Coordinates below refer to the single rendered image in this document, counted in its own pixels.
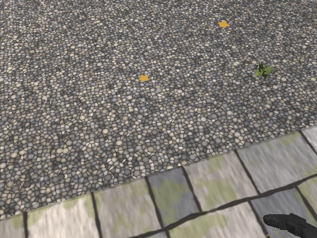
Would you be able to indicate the robot right hand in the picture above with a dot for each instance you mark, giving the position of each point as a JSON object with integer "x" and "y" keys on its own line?
{"x": 293, "y": 223}

